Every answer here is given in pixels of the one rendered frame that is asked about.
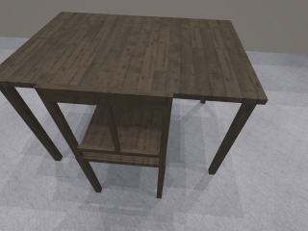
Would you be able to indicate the table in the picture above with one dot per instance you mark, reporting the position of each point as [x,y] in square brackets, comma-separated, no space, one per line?
[195,58]

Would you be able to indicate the chair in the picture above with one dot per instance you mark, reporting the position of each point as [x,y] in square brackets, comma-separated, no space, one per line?
[128,127]

